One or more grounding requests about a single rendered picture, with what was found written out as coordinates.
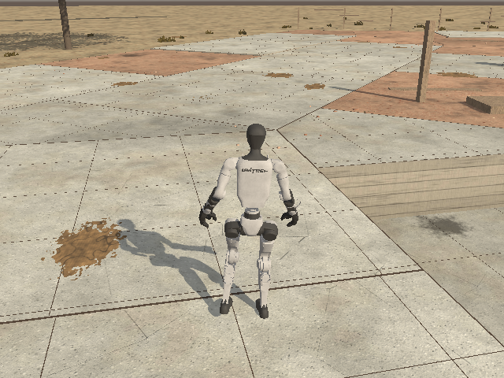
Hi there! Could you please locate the right robot hand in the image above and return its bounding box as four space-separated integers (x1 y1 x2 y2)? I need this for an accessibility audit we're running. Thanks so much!
280 212 298 227

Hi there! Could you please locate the robot right foot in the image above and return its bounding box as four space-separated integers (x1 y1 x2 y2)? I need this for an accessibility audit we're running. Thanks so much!
256 298 269 319

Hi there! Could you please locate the robot left thigh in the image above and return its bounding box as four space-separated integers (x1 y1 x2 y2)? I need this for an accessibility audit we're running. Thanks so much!
224 218 241 265

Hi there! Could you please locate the robot right forearm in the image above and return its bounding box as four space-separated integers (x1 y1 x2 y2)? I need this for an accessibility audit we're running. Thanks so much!
283 189 297 216

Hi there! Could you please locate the left robot hand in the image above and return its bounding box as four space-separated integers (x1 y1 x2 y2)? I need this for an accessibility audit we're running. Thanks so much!
199 209 217 228

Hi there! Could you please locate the robot left forearm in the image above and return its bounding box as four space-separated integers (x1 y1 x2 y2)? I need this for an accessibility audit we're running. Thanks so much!
202 187 220 214

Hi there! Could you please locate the robot left upper arm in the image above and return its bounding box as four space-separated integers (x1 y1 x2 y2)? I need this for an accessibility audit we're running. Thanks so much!
213 157 239 200

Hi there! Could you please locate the robot right upper arm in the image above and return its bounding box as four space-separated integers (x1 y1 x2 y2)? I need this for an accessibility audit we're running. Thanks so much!
271 158 291 201

